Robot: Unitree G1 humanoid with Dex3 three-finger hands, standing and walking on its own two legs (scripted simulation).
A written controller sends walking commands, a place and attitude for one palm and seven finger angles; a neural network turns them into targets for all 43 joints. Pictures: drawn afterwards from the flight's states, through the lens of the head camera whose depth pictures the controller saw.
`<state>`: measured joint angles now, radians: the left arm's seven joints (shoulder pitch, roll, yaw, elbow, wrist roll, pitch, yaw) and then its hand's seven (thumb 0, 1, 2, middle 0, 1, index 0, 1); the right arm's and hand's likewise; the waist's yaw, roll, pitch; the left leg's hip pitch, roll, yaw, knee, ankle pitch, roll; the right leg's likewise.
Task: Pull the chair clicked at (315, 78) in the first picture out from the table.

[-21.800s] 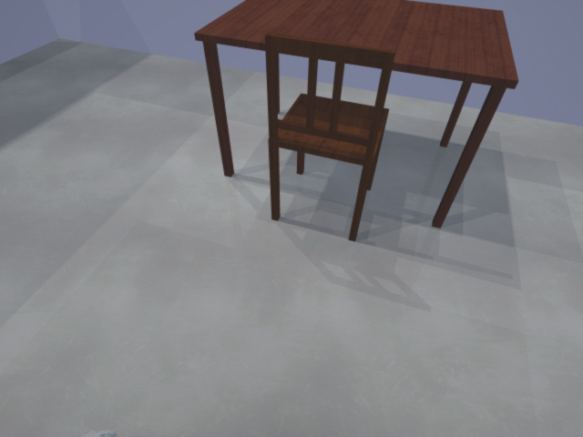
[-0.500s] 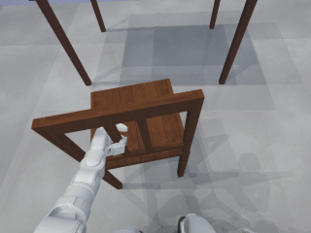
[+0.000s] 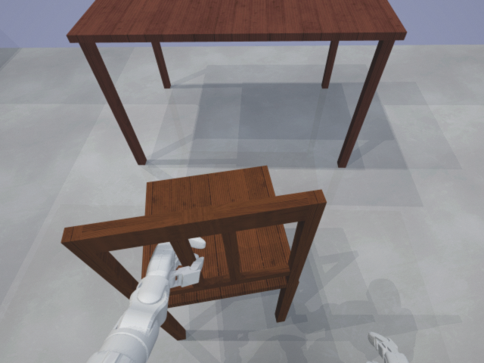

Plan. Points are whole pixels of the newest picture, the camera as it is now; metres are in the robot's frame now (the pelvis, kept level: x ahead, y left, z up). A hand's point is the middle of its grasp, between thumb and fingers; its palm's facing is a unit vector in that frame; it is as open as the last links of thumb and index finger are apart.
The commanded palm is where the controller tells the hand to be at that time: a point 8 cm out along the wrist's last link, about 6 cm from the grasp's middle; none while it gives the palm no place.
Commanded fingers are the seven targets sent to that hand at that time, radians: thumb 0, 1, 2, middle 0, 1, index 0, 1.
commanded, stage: stop walking, hand still on the chair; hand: left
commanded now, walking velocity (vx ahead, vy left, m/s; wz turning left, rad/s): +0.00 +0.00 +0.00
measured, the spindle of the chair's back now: (189, 262) +0.31 +0.13 -0.10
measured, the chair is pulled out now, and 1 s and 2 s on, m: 0.61 0.61 0.61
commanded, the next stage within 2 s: open the thumb and straighten the fingers in 0.18 s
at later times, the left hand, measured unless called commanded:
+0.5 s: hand (190, 265) +0.29 +0.12 -0.07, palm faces -0.08 -0.98 -0.16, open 7.4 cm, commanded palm +0.28 +0.17 -0.05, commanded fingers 0.00 -0.55 0.20 -0.45 -1.30 -0.45 -1.30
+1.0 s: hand (183, 268) +0.29 +0.13 -0.07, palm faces -0.06 -0.98 -0.17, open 16.9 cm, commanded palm +0.28 +0.18 -0.05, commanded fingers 0.00 -0.55 0.20 0.00 0.00 0.00 0.00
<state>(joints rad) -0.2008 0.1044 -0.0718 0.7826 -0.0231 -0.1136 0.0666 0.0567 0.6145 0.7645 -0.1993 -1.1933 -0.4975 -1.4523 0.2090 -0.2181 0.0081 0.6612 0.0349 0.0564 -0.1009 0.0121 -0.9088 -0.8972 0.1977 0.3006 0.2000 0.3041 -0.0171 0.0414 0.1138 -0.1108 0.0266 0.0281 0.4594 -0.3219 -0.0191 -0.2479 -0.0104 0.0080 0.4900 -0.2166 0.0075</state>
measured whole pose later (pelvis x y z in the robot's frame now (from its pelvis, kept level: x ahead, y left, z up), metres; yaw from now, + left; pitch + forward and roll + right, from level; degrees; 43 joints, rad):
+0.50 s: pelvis +0.00 +0.00 -0.01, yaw +2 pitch +7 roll +0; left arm -0.13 0.15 -0.07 0.59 -0.02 -0.06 0.05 0.03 0.33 0.62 -0.33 -1.32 -0.50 -1.45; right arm 0.26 -0.26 -0.01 0.67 0.04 -0.03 0.02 0.01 -0.91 -0.90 0.20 0.30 0.20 0.30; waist -0.06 0.01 -0.01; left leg -0.34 0.01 0.00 0.58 -0.36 -0.01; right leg -0.45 -0.03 -0.02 0.58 -0.24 0.01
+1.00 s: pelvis -0.01 +0.00 -0.03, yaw +3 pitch +10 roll +0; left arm -0.15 0.18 -0.02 0.51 -0.04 0.07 -0.01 -0.01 -0.53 0.20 -0.08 -0.24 -0.09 -0.25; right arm 0.25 -0.25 0.02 0.59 0.05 -0.06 -0.01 0.01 -0.91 -0.90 0.20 0.30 0.20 0.30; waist -0.05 0.04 -0.05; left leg -0.51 0.01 -0.02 0.78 -0.43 -0.02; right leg -0.62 -0.04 -0.03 0.77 -0.32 0.01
